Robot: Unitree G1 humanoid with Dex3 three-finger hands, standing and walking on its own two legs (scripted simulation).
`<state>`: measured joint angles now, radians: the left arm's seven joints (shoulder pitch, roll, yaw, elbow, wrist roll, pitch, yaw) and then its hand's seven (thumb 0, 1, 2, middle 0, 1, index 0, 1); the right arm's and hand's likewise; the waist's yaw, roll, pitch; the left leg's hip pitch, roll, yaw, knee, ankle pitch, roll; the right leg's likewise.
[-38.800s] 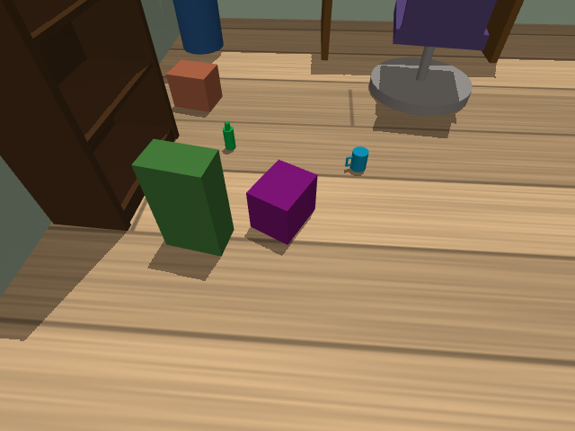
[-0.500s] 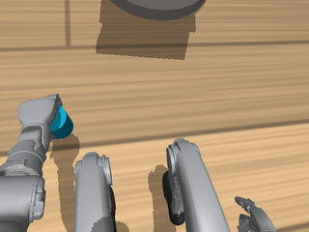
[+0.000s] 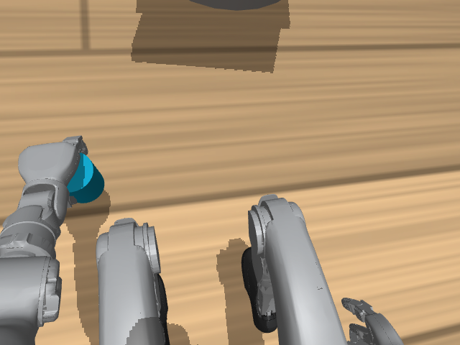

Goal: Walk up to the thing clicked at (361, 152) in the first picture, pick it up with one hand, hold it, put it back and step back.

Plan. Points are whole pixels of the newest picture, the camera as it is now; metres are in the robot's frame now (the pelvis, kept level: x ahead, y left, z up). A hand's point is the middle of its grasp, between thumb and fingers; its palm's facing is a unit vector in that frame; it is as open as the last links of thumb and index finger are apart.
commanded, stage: lower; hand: left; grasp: from above
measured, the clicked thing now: (69, 181) +0.43 +0.26 -0.23
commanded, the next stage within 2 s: rest in 0.36 s
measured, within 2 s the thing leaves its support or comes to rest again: rests again in 0.76 s
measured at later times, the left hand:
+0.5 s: hand (80, 185) +0.42 +0.25 -0.24, palm faces -0.46 -0.06 -0.88, open 10.7 cm
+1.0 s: hand (82, 180) +0.44 +0.25 -0.27, palm faces -0.46 -0.09 -0.88, open 10.7 cm
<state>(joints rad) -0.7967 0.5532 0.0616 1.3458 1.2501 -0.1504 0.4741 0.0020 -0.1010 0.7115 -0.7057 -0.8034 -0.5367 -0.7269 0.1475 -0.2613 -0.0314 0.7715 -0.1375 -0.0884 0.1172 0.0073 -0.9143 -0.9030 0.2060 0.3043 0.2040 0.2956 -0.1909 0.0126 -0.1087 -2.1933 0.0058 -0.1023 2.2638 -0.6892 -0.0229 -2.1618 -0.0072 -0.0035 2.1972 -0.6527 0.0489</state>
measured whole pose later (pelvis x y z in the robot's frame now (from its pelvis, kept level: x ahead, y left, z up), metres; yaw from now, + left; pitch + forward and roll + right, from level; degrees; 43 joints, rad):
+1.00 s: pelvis +0.01 +0.00 -0.07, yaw -3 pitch +32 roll -8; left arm -0.92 0.68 0.14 1.64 1.30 -0.24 0.61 0.00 -0.11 0.68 -0.76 -0.76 -0.57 -0.71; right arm 0.12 -0.29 0.05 0.82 -0.23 -0.15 0.23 0.01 -0.90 -0.90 0.21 0.30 0.20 0.30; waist -0.26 -0.01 0.00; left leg -2.34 -0.01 -0.17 2.52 -0.74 -0.03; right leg -2.29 0.02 -0.03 2.41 -0.68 0.07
